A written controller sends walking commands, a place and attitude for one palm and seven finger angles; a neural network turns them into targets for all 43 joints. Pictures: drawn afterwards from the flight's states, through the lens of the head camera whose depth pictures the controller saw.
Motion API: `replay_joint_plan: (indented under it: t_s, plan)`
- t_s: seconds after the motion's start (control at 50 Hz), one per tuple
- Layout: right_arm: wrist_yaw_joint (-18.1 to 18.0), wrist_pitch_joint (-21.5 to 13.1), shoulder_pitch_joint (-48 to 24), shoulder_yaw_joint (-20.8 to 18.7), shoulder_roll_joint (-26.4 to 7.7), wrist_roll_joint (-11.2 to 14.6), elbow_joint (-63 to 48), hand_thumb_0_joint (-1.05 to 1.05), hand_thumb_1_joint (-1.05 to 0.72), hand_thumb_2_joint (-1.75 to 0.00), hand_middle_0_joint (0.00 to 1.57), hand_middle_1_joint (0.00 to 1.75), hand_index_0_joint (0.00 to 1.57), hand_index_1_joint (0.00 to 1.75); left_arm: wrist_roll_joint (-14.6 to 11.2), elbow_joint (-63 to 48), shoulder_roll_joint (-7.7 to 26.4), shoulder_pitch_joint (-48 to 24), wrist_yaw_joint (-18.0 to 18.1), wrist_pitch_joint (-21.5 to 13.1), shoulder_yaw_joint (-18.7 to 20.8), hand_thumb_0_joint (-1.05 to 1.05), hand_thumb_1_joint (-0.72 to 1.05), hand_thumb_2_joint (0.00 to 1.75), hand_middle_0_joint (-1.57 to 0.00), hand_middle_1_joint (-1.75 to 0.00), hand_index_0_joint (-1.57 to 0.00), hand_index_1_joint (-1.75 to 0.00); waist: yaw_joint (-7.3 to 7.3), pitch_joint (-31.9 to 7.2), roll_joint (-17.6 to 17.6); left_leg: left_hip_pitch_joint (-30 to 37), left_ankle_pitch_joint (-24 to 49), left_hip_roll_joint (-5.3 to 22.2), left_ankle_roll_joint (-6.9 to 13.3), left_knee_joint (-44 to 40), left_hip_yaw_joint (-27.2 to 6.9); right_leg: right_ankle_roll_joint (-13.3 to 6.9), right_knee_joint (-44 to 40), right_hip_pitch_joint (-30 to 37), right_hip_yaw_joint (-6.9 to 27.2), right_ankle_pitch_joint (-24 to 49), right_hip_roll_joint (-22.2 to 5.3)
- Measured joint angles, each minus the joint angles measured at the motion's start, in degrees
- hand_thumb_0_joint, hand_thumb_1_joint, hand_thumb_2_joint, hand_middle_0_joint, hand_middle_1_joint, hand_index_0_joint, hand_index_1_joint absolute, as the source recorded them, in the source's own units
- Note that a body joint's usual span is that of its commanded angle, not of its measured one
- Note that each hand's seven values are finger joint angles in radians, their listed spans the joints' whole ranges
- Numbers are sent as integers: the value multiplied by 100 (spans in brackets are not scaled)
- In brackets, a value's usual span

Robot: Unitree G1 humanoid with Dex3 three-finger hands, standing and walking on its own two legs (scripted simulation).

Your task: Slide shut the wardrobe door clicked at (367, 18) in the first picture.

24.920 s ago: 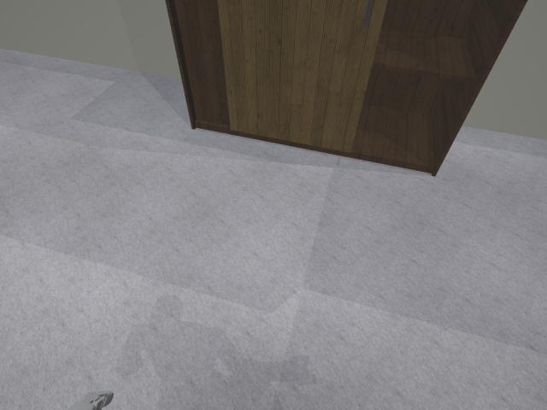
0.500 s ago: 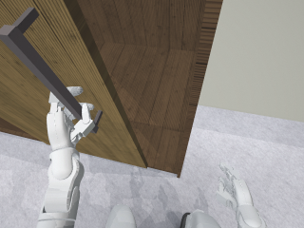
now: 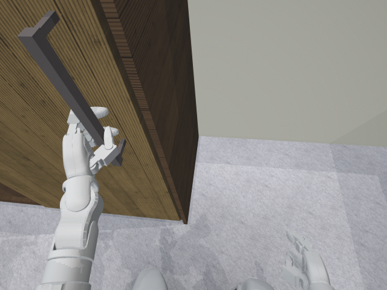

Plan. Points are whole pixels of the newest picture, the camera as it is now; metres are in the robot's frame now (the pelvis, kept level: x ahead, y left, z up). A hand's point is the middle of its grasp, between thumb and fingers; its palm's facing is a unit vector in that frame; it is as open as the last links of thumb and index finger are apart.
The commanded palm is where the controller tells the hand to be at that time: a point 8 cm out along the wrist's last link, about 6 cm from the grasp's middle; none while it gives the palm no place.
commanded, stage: step sideways, sliding the door along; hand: left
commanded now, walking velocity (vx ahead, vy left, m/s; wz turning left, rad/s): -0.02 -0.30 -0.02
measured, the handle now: (92, 108) +0.38 +0.24 +0.15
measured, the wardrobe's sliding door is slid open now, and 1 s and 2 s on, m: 0.01 0.00 0.00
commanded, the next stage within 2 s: stop walking and hold the door there in 0.26 s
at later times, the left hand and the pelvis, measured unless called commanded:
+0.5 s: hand (117, 146) +0.34 +0.19 +0.10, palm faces +0.53 -0.79 -0.31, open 6.5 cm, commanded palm +0.29 +0.21 +0.10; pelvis -0.01 -0.14 +0.01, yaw -2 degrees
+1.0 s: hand (117, 145) +0.34 +0.19 +0.10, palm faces +0.57 -0.76 -0.31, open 6.2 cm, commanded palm +0.29 +0.21 +0.10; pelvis +0.01 -0.15 +0.03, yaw -5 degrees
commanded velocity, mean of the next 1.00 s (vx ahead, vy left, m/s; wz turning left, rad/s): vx -0.03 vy -0.03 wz -0.01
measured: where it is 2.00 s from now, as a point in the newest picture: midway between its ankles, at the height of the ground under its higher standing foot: outside the picture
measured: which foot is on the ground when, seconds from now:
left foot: up 0.00-0.12, down 0.14-0.44, up 0.46-0.64, down 0.66-1.00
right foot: down 0.00-0.14, up 0.16-0.40, down 0.42-1.00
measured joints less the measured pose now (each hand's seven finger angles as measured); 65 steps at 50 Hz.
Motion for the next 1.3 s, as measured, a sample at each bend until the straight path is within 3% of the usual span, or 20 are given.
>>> replay_joint_plan:
  t_s: [0.06,0.1,0.12,0.14,0.2,0.28,0.38,0.4,0.42,0.44,0.46,0.52,0.56,0.62,0.66,0.68,0.72,0.8,0.94,1.3]
  plan:
    - [-104,-3,-43,-74,-122,-28,252,1,-91,-90,20,30,20,30,-96,184,-137,-121,143,48,125,1,77,84,-35,-132,-21,-139,-31,-111,-192,-347,-874,-942,208,1079,-46,-130,-191,-189,81,125,-103]
    - [-164,7,-21,-96,-189,-51,315,1,-91,-90,20,30,20,29,-145,291,-129,-209,186,62,276,1,78,85,-33,-130,-20,-139,-104,-161,-284,-172,-629,-1303,259,348,243,-183,-420,-218,43,308,-101]
    - [-190,25,25,-113,-217,-51,297,2,-91,-90,20,30,20,29,-152,296,-79,-244,194,85,300,1,78,85,-32,-130,-19,-140,-128,-194,-312,27,-43,-1384,295,-312,422,-208,-444,-254,0,346,-67]
    - [-211,31,96,-154,-244,-52,248,2,-91,-90,20,30,20,29,-169,278,-14,-294,190,122,292,1,78,85,-32,-130,-18,-140,-131,-226,-283,193,722,-1327,402,-792,500,-199,-347,-332,-55,351,28]
    - [-150,98,213,-234,-76,-73,231,2,-91,-90,19,30,20,29,-149,515,262,-628,115,161,300,1,79,85,-30,-131,-15,-140,73,-89,-630,330,505,-1228,237,-839,553,14,743,-603,244,-482,106]
    - [16,128,345,-158,-50,-74,130,2,-91,-90,19,30,20,29,-219,835,385,-857,120,260,477,2,80,86,-26,-128,-13,-140,174,-54,-547,526,492,-831,-18,-1095,399,98,1449,-660,269,-580,86]
    - [125,125,330,-91,-25,-35,-21,1,-91,-90,20,30,20,30,-320,1051,751,-962,144,339,798,1,79,87,-28,-124,-9,-140,270,33,-418,637,458,-359,-383,-1057,304,108,240,-75,216,-181,-114]
    - [140,113,255,-41,-18,-27,5,1,-90,-90,20,30,20,30,-258,1189,919,-915,15,202,976,0,77,87,-29,-124,-8,-140,264,27,-444,631,409,-297,-426,-980,331,124,-139,58,219,30,-138]
    - [147,120,170,0,-14,-18,13,1,-90,-90,20,30,20,30,-134,1356,1159,-831,-114,51,1148,-2,75,87,-30,-124,-8,-140,220,21,-452,564,332,-235,-357,-788,340,150,-530,210,192,315,-136]
    - [140,120,45,-6,-67,5,38,1,-90,-90,20,30,20,30,-14,1532,1324,-776,-184,-41,1306,-5,72,86,-32,-125,-9,-140,115,112,-274,431,293,-89,-138,-461,221,144,-608,303,99,338,0]
    - [114,116,-64,-31,-127,30,81,1,-90,-90,20,30,20,30,42,1720,1449,-734,-248,-97,1435,-7,71,85,-33,-125,-10,-140,-1,182,-142,222,199,-113,46,20,29,100,-598,335,37,295,78]
    - [-56,85,-211,-71,-297,104,251,1,-91,-90,20,30,20,30,-32,2217,1580,-647,-274,-175,1685,-9,69,84,-34,-120,-16,-140,-151,94,-182,-365,-683,-950,324,1508,-236,-7,-598,243,151,229,-27]
    - [-170,23,-185,-46,-426,103,362,1,-91,-90,20,30,20,30,6,2483,1550,-594,-223,-173,1804,-9,69,83,-34,-119,-19,-140,-214,-65,-231,-412,-856,-1372,417,1311,-70,-22,-752,265,232,299,-101]
    - [-299,-21,-60,-40,-573,86,476,1,-91,-90,20,30,20,29,97,2738,1497,-498,-143,-205,1904,-9,68,84,-34,-119,-22,-140,-319,-337,-235,-137,-208,-1682,476,-115,215,4,-942,341,238,371,-102]
    - [-359,-13,81,-97,-645,89,498,1,-91,-90,20,30,20,29,161,2766,1495,-439,-112,-202,1855,-9,67,85,-34,-120,-24,-140,-346,-494,-169,145,854,-1685,521,-1045,341,21,-919,391,172,326,-3]
    - [-382,6,116,-136,-619,97,548,1,-91,-90,20,30,20,29,184,2781,1533,-437,-101,-192,1811,-9,66,85,-34,-121,-24,-140,-323,-522,-238,209,1017,-1684,561,-1102,382,26,-882,422,192,293,-2]
    - [-399,74,224,-147,-560,110,584,1,-91,-90,19,30,20,29,201,2867,1622,-398,-67,-187,1714,-9,67,84,-33,-122,-24,-140,-246,-655,-409,310,873,-1707,607,-1166,499,28,-923,457,304,305,-20]
    - [-444,76,431,-34,-475,68,494,1,-91,-90,19,30,20,29,181,3045,1752,-277,-56,-172,1697,-8,68,82,-32,-122,-24,-139,-286,-925,-548,377,840,-1736,608,-1400,606,6,-993,408,297,325,-106]
    - [-499,88,696,90,-354,48,657,1,-91,-90,20,30,20,30,139,3402,1758,-238,-24,-255,1726,-8,69,82,-31,-120,-25,-138,-302,-1207,-400,344,888,-1595,539,-1528,589,-21,-1452,517,255,577,40]
    - [-564,162,681,83,-368,63,756,1,-90,-90,20,30,20,30,191,3773,1783,-155,-140,-519,1661,-8,66,84,-34,-121,-29,-138,-271,-1461,-377,455,951,-1637,573,-1756,678,25,-1627,575,341,643,13]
